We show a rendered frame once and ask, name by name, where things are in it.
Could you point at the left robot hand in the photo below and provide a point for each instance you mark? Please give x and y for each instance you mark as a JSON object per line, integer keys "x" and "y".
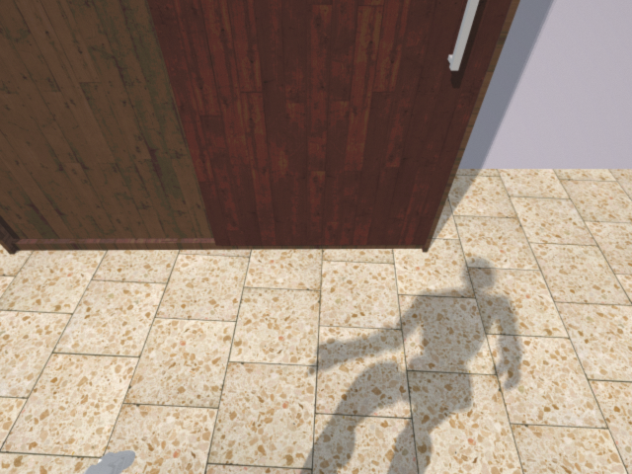
{"x": 112, "y": 463}

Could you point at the handle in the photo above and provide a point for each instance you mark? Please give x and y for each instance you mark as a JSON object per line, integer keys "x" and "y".
{"x": 467, "y": 21}

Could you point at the wardrobe door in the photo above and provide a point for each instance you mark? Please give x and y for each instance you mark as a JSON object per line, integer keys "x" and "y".
{"x": 323, "y": 122}
{"x": 91, "y": 140}

